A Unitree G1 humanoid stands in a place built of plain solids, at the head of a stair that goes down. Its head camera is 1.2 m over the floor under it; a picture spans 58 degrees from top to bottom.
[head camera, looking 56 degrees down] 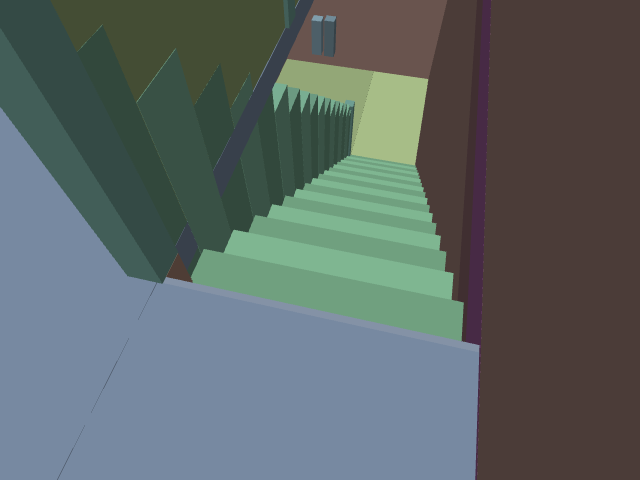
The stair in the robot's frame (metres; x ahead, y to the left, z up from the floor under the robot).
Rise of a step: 0.20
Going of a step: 0.24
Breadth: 0.99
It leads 13 degrees to the right of straight ahead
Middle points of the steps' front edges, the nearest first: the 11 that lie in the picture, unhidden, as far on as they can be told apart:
0.56 0.02 0.00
0.79 -0.03 -0.20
1.03 -0.09 -0.40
1.26 -0.14 -0.60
1.49 -0.20 -0.80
1.73 -0.25 -1.00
1.96 -0.31 -1.20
2.19 -0.36 -1.40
2.43 -0.42 -1.60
2.66 -0.47 -1.81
2.90 -0.53 -2.01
